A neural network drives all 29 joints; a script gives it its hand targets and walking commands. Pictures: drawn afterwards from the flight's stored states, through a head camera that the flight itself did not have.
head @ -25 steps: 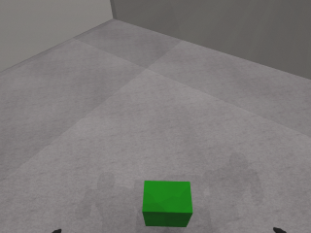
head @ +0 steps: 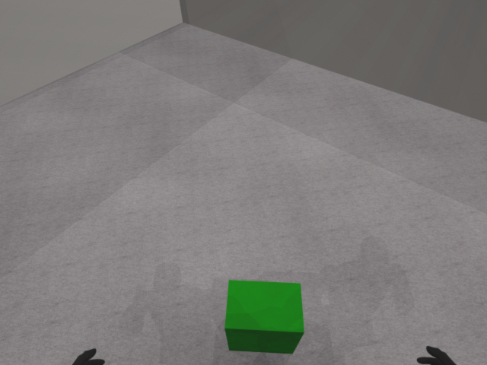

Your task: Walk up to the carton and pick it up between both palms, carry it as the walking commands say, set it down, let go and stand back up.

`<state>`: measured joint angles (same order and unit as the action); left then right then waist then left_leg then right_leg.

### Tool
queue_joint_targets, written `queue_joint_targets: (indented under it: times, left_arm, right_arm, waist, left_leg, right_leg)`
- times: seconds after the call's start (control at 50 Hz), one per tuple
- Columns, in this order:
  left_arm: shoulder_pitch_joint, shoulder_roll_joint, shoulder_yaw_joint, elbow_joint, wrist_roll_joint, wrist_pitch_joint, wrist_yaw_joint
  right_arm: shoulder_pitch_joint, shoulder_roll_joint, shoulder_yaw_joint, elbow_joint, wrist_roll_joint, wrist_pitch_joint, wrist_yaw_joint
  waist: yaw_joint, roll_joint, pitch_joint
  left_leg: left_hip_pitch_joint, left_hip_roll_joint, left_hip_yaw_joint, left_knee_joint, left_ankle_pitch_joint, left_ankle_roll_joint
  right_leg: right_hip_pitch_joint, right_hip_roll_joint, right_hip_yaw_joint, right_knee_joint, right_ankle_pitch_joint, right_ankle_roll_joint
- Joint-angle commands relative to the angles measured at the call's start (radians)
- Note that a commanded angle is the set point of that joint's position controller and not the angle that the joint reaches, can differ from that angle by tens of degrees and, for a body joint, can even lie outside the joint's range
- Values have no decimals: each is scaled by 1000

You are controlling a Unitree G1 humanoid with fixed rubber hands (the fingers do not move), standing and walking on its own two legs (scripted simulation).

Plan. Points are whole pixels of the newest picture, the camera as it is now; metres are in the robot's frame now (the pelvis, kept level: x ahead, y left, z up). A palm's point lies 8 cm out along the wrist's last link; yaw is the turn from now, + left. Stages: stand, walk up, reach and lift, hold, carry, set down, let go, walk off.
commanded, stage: reach and lift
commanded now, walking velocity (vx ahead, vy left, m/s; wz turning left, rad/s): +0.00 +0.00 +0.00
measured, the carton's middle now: (262, 319) +0.37 -0.02 -0.63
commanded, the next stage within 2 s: none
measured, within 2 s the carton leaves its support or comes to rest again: neither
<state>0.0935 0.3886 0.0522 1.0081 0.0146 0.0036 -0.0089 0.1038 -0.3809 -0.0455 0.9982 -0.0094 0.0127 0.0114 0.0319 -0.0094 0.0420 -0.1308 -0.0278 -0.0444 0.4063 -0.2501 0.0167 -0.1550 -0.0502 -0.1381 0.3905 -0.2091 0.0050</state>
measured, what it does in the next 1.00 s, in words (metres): lowers itself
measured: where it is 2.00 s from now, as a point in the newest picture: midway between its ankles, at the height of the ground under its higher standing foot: outside the picture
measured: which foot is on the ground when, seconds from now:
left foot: down 0.00-1.00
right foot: down 0.00-1.00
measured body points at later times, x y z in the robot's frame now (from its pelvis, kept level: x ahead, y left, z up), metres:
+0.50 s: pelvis -0.05 -0.02 -0.06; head +0.11 -0.02 +0.36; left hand +0.25 +0.26 -0.15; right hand +0.25 -0.26 -0.15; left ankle -0.02 +0.11 -0.74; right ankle +0.00 -0.12 -0.74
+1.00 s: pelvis -0.11 +0.02 -0.12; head +0.16 +0.00 +0.24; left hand +0.37 +0.23 -0.21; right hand +0.36 -0.24 -0.21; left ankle -0.02 +0.11 -0.74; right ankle +0.00 -0.12 -0.74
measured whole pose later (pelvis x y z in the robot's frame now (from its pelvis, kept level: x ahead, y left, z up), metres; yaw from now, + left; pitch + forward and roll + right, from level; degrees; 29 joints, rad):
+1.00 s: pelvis -0.11 +0.02 -0.12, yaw -6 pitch +28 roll -1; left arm -0.91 0.34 0.24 0.78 -0.10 0.27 -0.02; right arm -0.95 -0.34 -0.26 0.75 0.00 0.29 -0.01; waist 0.06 0.01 0.16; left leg -1.28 0.02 0.04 1.15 -0.37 0.03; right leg -1.31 -0.03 -0.05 1.06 -0.24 -0.01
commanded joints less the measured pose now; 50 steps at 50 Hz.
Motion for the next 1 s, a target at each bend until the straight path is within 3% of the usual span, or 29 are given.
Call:
queue_joint_targets:
  times: [0.0, 0.04, 0.08, 0.1, 0.12, 0.2, 0.24, 0.26, 0.28, 0.32, 0.34, 0.44, 0.46, 0.5, 0.54, 0.6, 0.66, 0.68, 0.7, 0.72, 0.74, 0.76, 0.78, 0.84, 0.86, 0.88, 0.92, 0.96, 0.98]
  left_arm:
    - [-184, 124, 60, -477, -46, 173, -27]
    - [-53, 152, 113, -456, 27, 220, -29]
    - [27, 123, 134, -421, 62, 226, -29]
    - [2, 118, 147, -457, 77, 212, -28]
    - [-35, 90, 154, -453, 65, 210, -33]
    - [-122, 51, 189, -396, 9, 187, -55]
    - [-295, 120, 246, -477, -7, 151, -70]
    - [-333, 122, 235, -493, -35, 144, -73]
    - [-361, 151, 256, -520, -36, 138, -75]
    - [-432, 191, 239, -551, -44, 144, -73]
    - [-437, 208, 245, -538, -42, 155, -80]
    - [-482, 175, 174, -470, -56, 227, -84]
    - [-510, 150, 151, -437, -47, 250, -90]
    - [-559, 97, 122, -417, -53, 267, -84]
    - [-632, 90, 146, -414, -61, 268, -85]
    - [-727, 95, 194, -385, -44, 255, -72]
    - [-898, 91, 194, -422, -80, 232, -60]
    - [-890, 95, 214, -393, -66, 230, -51]
    - [-930, 97, 207, -406, -67, 231, -48]
    - [-972, 102, 218, -416, -71, 228, -41]
    - [-1018, 116, 217, -398, -81, 232, -38]
    - [-1040, 112, 222, -416, -66, 240, -27]
    - [-1057, 115, 222, -410, -81, 242, -26]
    - [-1192, 108, 201, -390, -120, 249, -15]
    - [-1198, 119, 209, -344, -115, 250, -12]
    - [-1235, 123, 226, -337, -107, 242, -7]
    - [-1340, 115, 211, -350, -129, 236, -2]
    - [-1330, 107, 217, -291, -132, 226, -2]
    - [-1356, 86, 204, -282, -137, 218, -8]
  right_arm:
    - [-116, -111, -96, -387, -27, 193, 49]
    - [-2, -137, -110, -395, -32, 246, 58]
    - [78, -139, -151, -372, -61, 248, 54]
    - [49, -126, -160, -422, -56, 236, 53]
    - [-43, -90, -148, -449, -52, 227, 49]
    - [-244, -37, -94, -587, -8, 191, 27]
    - [-369, -1, -58, -692, 21, 176, 4]
    - [-395, -3, -54, -703, 27, 177, -5]
    - [-393, -2, -43, -701, 28, 183, -19]
    - [-376, -8, -55, -659, 32, 208, -46]
    - [-382, -11, -58, -626, 30, 229, -57]
    - [-412, -19, -98, -495, 14, 309, -89]
    - [-459, -17, -121, -490, 13, 317, -94]
    - [-529, -19, -126, -427, -3, 328, -82]
    - [-638, 14, -105, -430, 4, 320, -60]
    - [-765, 15, -120, -381, 6, 299, -31]
    - [-950, -16, -133, -432, 12, 264, -21]
    - [-963, -7, -134, -410, 13, 260, -16]
    - [-1006, -38, -147, -416, 16, 262, -12]
    - [-1064, -54, -157, -433, 14, 252, -17]
    - [-1117, -79, -182, -445, 3, 254, -21]
    - [-1112, -90, -196, -420, 15, 260, -20]
    - [-1130, -116, -219, -406, 0, 262, -23]
    - [-1274, -158, -253, -404, -7, 261, -30]
    - [-1313, -145, -239, -417, 2, 261, -31]
    - [-1315, -137, -243, -364, 4, 257, -27]
    - [-1381, -156, -258, -353, 15, 252, -22]
    - [-1393, -114, -233, -277, 19, 247, -14]
    - [-1371, -94, -224, -223, 23, 245, -10]
  waist:
    - [-22, 99, 49]
    - [-6, 132, 36]
    - [-28, 54, -40]
    - [-10, 81, -85]
    - [-7, 17, -104]
    - [70, -20, -166]
    - [86, -73, -275]
    - [59, -114, -326]
    - [69, -112, -391]
    - [18, -97, -471]
    - [27, -43, -516]
    - [-65, 23, -502]
    - [-90, 80, -504]
    - [-61, 145, -441]
    - [-27, 90, -407]
    - [22, 98, -387]
    - [23, 27, -510]
    - [50, 32, -525]
    - [44, 57, -583]
    - [54, 47, -642]
    - [30, 2, -675]
    - [37, 65, -727]
    - [14, 16, -773]
    - [-11, -11, -880]
    - [9, -24, -880]
    - [21, -20, -893]
    - [-6, -6, -980]
    - [22, -22, -949]
    - [-3, -21, -919]
  left_leg:
    - [-414, 77, 17, -64, -41, -49]
    - [-406, 40, 25, -22, 26, -42]
    - [-395, 13, 33, 40, 80, -39]
    - [-374, 10, 25, 76, 121, -45]
    - [-369, -11, 35, 146, 136, -47]
    - [-481, -11, 55, 277, 115, -39]
    - [-593, -2, 51, 350, 43, -15]
    - [-620, -3, 43, 374, 44, -8]
    - [-648, -8, 47, 396, 44, -9]
    - [-661, -10, 33, 421, 78, -6]
    - [-674, -13, 50, 425, 78, -11]
    - [-691, -7, 53, 457, 88, -21]
    - [-672, -10, 50, 455, 87, -27]
    - [-671, 1, 51, 447, 80, -49]
    - [-732, 15, 56, 452, 53, -50]
    - [-802, 22, 59, 460, 36, -58]
    - [-813, 30, 47, 479, -21, -50]
    - [-799, 27, 49, 470, -5, -51]
    - [-795, 24, 42, 482, 0, -52]
    - [-787, 22, 55, 498, -23, -55]
    - [-793, 23, 47, 504, -40, -48]
    - [-752, 19, 52, 496, -35, -53]
    - [-756, 20, 56, 506, -29, -57]
    - [-793, 20, 46, 545, -46, -54]
    - [-807, 22, 42, 533, -46, -43]
    - [-856, 15, 50, 545, -35, -45]
    - [-832, 17, 29, 564, -42, -44]
    - [-917, 11, 49, 572, -38, -42]
    - [-966, 10, 48, 572, -38, -38]
  right_leg:
    - [168, 134, 26, 195, 53, 32]
    - [157, 123, 54, 202, 96, 41]
    - [128, 102, 88, 204, 140, 39]
    - [115, 98, 101, 222, 169, 33]
    - [33, 81, 129, 225, 160, 32]
    - [3, 66, 164, 309, 230, 47]
    - [61, 42, 225, 361, 270, 63]
    - [68, 44, 226, 392, 297, 68]
    - [63, 37, 232, 415, 305, 72]
    - [40, 44, 223, 469, 359, 70]
    - [50, 37, 226, 471, 355, 58]
    - [-148, 58, 197, 492, 278, 19]
    - [-208, 62, 184, 487, 266, 10]
    - [-338, 75, 160, 498, 159, -8]
    - [-412, 81, 152, 498, 92, -6]
    - [-486, 82, 148, 529, 37, -2]
    - [-510, 89, 136, 550, -37, -3]
    - [-499, 89, 131, 561, -27, -4]
    - [-500, 93, 124, 581, -12, -6]
    - [-492, 92, 128, 578, -48, -7]
    - [-498, 99, 120, 581, -59, -1]
    - [-515, 98, 113, 590, -61, -3]
    - [-501, 109, 108, 591, -40, -1]
    - [-553, 112, 103, 625, -51, -7]
    - [-551, 110, 110, 617, -52, -5]
    - [-586, 109, 109, 631, -49, -1]
    - [-626, 113, 114, 644, -50, -13]
    - [-644, 112, 115, 651, -52, -12]
    - [-681, 111, 115, 656, -51, -14]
